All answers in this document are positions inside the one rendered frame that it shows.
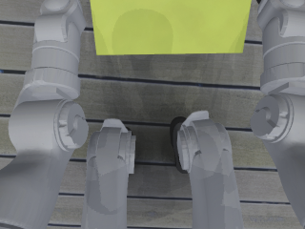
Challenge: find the robot left shin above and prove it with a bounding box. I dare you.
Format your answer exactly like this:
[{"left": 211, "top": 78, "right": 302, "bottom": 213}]
[{"left": 86, "top": 118, "right": 128, "bottom": 165}]

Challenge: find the left robot upper arm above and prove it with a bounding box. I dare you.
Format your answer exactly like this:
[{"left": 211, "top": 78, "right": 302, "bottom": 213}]
[{"left": 0, "top": 98, "right": 89, "bottom": 229}]

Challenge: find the right robot upper arm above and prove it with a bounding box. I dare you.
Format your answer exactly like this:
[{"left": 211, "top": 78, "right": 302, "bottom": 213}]
[{"left": 250, "top": 92, "right": 305, "bottom": 229}]

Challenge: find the robot right shin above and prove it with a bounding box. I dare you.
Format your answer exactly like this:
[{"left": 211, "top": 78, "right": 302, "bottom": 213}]
[{"left": 179, "top": 111, "right": 233, "bottom": 171}]

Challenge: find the left robot forearm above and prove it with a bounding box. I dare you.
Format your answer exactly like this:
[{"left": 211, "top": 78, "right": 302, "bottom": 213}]
[{"left": 8, "top": 0, "right": 87, "bottom": 140}]

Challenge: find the carton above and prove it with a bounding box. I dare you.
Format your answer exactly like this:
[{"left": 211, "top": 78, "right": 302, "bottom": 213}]
[{"left": 90, "top": 0, "right": 252, "bottom": 55}]

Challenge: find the robot shin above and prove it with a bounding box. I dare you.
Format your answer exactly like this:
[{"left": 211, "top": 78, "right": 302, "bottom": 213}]
[
  {"left": 86, "top": 118, "right": 128, "bottom": 165},
  {"left": 179, "top": 111, "right": 233, "bottom": 171}
]

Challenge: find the right robot forearm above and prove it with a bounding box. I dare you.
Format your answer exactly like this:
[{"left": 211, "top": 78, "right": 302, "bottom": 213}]
[{"left": 256, "top": 0, "right": 305, "bottom": 96}]

